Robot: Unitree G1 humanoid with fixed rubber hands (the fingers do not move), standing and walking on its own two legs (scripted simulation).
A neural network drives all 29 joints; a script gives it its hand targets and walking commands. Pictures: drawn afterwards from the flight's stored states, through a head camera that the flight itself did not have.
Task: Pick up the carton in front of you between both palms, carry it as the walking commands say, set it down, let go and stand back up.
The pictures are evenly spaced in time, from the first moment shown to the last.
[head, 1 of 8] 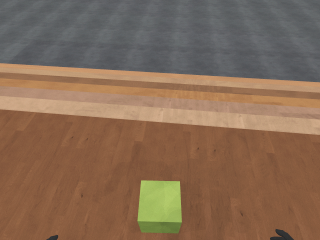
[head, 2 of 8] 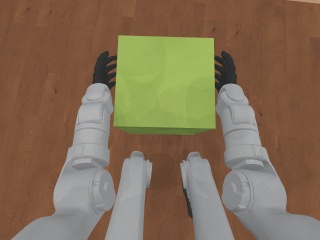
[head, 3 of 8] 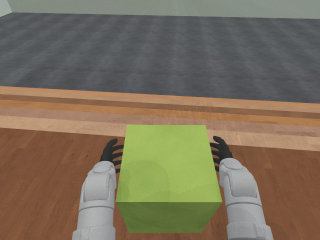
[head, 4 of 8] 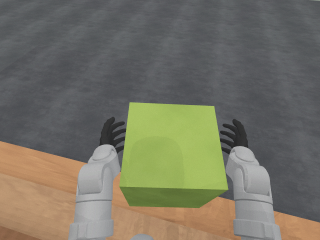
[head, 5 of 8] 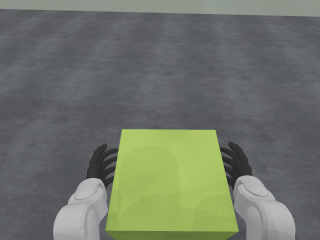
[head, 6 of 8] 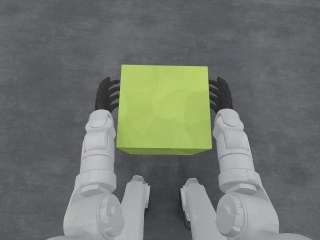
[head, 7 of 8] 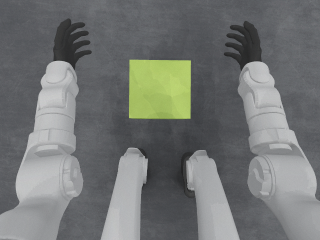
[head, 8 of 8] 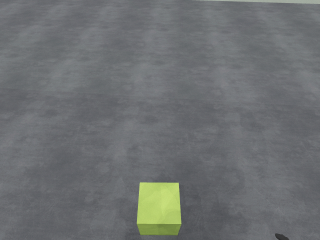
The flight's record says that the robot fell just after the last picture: no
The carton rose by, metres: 0.69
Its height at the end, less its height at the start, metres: -0.88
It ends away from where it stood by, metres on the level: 4.56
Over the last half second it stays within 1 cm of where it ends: yes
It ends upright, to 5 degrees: yes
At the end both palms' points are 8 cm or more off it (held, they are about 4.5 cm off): yes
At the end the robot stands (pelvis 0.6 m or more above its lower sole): yes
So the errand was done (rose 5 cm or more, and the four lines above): yes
